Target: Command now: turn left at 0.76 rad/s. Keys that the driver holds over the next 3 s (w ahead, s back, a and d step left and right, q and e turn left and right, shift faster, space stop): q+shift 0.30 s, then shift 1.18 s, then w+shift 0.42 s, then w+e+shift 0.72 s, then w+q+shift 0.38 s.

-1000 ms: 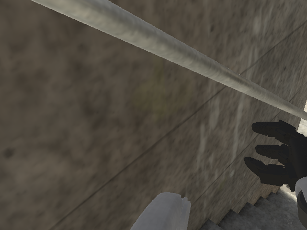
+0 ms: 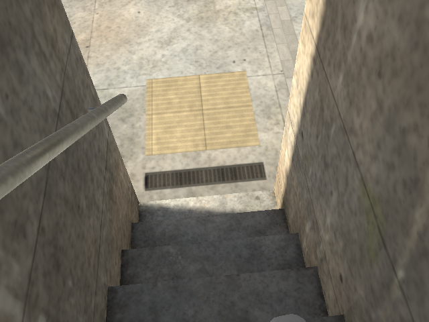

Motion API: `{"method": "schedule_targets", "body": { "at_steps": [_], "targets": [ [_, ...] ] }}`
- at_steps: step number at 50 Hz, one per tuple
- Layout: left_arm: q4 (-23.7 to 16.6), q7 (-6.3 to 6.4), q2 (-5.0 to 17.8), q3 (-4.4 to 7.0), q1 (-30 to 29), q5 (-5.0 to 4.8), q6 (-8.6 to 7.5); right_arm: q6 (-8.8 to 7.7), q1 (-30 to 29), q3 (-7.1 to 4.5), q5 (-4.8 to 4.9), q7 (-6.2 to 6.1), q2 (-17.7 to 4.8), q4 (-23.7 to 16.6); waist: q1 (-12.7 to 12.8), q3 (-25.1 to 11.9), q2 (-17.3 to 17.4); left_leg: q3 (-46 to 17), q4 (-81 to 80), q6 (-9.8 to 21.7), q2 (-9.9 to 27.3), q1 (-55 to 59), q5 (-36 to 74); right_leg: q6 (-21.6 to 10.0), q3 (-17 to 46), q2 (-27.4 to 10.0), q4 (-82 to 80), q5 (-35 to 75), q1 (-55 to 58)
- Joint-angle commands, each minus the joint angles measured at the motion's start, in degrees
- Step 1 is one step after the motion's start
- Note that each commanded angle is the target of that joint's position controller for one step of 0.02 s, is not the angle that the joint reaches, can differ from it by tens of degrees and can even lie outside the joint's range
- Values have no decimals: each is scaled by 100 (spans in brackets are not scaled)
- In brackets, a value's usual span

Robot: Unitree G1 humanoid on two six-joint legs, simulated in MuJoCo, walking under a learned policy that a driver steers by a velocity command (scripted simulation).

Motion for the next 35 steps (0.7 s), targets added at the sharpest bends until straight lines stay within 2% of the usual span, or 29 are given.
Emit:
{"method": "schedule_targets", "body": {
  "at_steps": [1, 2, 3, 5, 6, 7, 8, 9, 10, 11, 13, 16, 17, 18, 19, 20, 21, 24, 25, 26, 27, 28, 29, 30, 31, 32, 33, 34, 35],
  "targets": [
    [-628, 113, 817, 316, -168, -10, -66, -194, -404, -131, 248, -210, -1039, -815, 476, -1484, -1165, -2985, -226, 1560, 2434, 1174, 4009, 154, 136, 92, -538, 1879, -857],
    [-635, 111, 684, 309, -85, 95, -139, -231, -222, -116, 369, -218, -1021, -741, 405, -1592, -828, -2874, 58, 1501, 2270, 1608, 4489, 156, 104, 97, -433, 1917, -1225],
    [-908, 88, 396, 175, -460, 206, -66, -199, 26, -10, 415, -348, -775, -636, 361, -1355, -649, -2561, 169, 1353, 1995, 1558, 3890, 254, 106, 179, -1366, 2674, -1342],
    [-1238, 7, 7, -15, -1037, 328, -98, -52, -25, 19, 466, -476, -468, -584, 333, -1195, -372, -2151, 260, 935, 1434, 1587, 3592, 139, -25, 116, -3356, 3370, -990],
    [-1336, -90, 56, -30, -1099, 489, -190, 43, 157, -20, 442, -460, -401, -499, 230, -1220, -22, -2113, 130, 825, 1306, 1631, 3554, 57, -123, 155, -4002, 3608, -692],
    [-1326, -138, 373, 119, -1146, 605, -344, -2, 152, -101, 247, -489, -641, -556, 134, -1411, 57, -2413, 291, 913, 1471, 1795, 4217, 53, -103, 118, -3718, 3942, -449],
    [-1263, -199, 557, 226, -1052, 573, -385, -10, 114, -165, 201, -472, -795, -526, 226, -1563, 162, -2544, 575, 865, 1509, 2122, 4933, 32, 20, 102, -3597, 3791, -539],
    [-1271, -194, 712, 306, -1012, 572, -374, -85, -127, -214, 228, -411, -913, -557, 373, -1580, 383, -2743, 701, 1019, 1593, 2092, 5257, -6, 186, 41, -3628, 3679, -488],
    [-1293, -201, 802, 381, -1084, 549, -377, -97, -45, -171, 286, -379, -749, -579, 393, -1319, 419, -2763, 900, 1003, 1422, 2091, 5059, -53, 173, 151, -4152, 3879, -638],
    [-1316, -266, 782, 434, -1339, 408, -294, -129, 169, -174, 280, -502, -696, -531, 238, -1258, 606, -2987, 1046, 1039, 1394, 2415, 4447, 9, 458, 247, -4005, 3725, -1044],
    [-1312, -347, 759, 460, -1427, 340, -254, -132, 317, -231, 347, -542, -760, -476, 129, -1127, 664, -3034, 1037, 936, 1362, 2422, 4036, -90, 458, 273, -4344, 3537, -1008],
    [-1268, -305, 808, 555, -1491, 263, -371, -276, 252, -254, 328, -425, -660, -398, 199, -915, 881, -3423, 1226, 1090, 1239, 2054, 4069, -163, 560, 356, -4651, 3311, -677],
    [-1340, -397, 686, 514, -1601, 312, -382, -182, 164, -229, 328, -522, -583, -452, 183, -968, 501, -3286, 1296, 1067, 1120, 1830, 3463, -237, 525, 429, -5305, 3947, -471],
    [-1294, -540, 508, 427, -1722, 382, -433, -122, 160, -176, 341, -590, -401, -474, 63, -909, 598, -3084, 1285, 999, 926, 1683, 3069, -338, 328, 419, -5820, 4442, -297],
    [-1291, -651, 411, 419, -1706, 401, -515, -90, 177, -140, 355, -565, -291, -423, 57, -898, 806, -3078, 1278, 990, 733, 1331, 2757, -440, 207, 486, -6175, 4686, 142],
    [-1272, -784, 367, 371, -1499, 385, -561, -67, 6, -98, 373, -547, -137, -453, 101, -864, 872, -2952, 1400, 978, 606, 814, 1474, -468, 216, 424, -6915, 5328, 752],
    [-1209, -899, 328, 357, -1440, 396, -614, -31, -86, -54, 429, -478, 3, -466, 21, -837, 802, -2772, 1206, 940, 457, 287, 942, -528, 31, 459, -7577, 5647, 1588],
    [-1168, -916, 385, 462, -1155, 286, -731, -21, -375, -19, 507, -447, 127, -404, -20, -550, 683, -2590, 1434, 705, 194, -690, 7, -761, 260, -6, -9659, 6259, 3332],
    [-1057, -894, 310, 480, -1025, 228, -705, -14, -208, 4, 445, -476, 205, -275, -101, -456, 563, -2604, 1683, 664, 92, -619, -140, -752, 388, -210, -10591, 6412, 3585],
    [-853, -860, 327, 561, -545, 112, -711, -15, -244, 23, 440, -512, 303, -196, 73, -345, 400, -2613, 2268, 521, -83, -757, -97, -735, 496, -455, -11414, 6990, 4103],
    [-492, -819, 97, 567, 286, 95, -739, -28, -462, 72, 440, -430, 360, -132, 354, -352, 266, -2203, 3025, 369, -184, -1376, 196, -718, 65, -521, -11968, 7447, 5069],
    [-183, -794, 145, 624, 961, 59, -722, -62, -337, 121, 341, -260, 557, -40, 442, -439, -392, -1819, 3896, 113, -308, -2516, -919, -724, -106, -765, -11881, 7909, 6384],
    [181, -754, 266, 656, 2096, 51, -597, -173, -183, 201, 197, -110, 721, -63, 824, -662, -891, -1222, 5181, -212, -234, -3352, -2400, -1024, -135, -1301, -11736, 8260, 7367],
    [536, -746, 486, 585, 3320, 39, -496, -293, -106, 259, 122, 89, 881, -19, 1382, -1409, -1755, -768, 7369, -531, -356, -4722, -4297, -1533, -47, -1875, -9476, 10320, 8989],
    [589, -861, 656, 498, 2115, -37, -606, -399, 979, 380, 357, 207, 978, -260, 280, -2152, -2161, -748, 7153, -749, 444, -4160, -4469, -2544, 458, -2213, -8530, 8862, 8683],
    [616, -816, 717, 539, 1003, -195, -563, -512, 766, 539, 377, 226, 1102, -464, -57, -2122, -2437, -609, 5729, -741, 1213, -3480, -3173, -2607, 1234, -2144, -9473, 5509, 7294],
    [528, -730, 533, 573, 1105, 63, -403, -440, -171, 405, 389, 119, 982, -272, 743, -1388, -1487, -155, 6510, -726, 851, -2575, -2076, -3008, 1221, -2002, -10534, 6261, 5418],
    [532, -771, 332, 375, 1594, 285, -380, -223, -835, 180, 326, -58, 656, -273, 1205, -1019, -406, 31, 7680, -829, 396, -2475, -2948, -3117, 1142, -1839, -10679, 7355, 4884],
    [521, -801, 745, 331, 643, 332, -348, -163, -358, 250, 150, -110, 950, -593, 191, -1089, -726, 71, 7633, -957, 925, -1974, -2629, -3345, 1521, -2006, -10387, 7430, 4315]
  ]
}}
Next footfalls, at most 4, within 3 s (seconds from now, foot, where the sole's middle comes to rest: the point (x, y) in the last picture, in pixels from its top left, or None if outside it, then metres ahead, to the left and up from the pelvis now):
0.58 right None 0.29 -0.19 -0.96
0.82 left None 0.14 0.03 -0.75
1.46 left None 0.24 0.07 -0.81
1.70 left None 0.39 0.13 -0.96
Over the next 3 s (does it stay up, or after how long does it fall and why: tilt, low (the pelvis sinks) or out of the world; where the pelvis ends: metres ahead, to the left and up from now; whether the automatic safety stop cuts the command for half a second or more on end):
stays up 1.12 -0.05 -0.91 its command is cut before an obstacle after 1.5 s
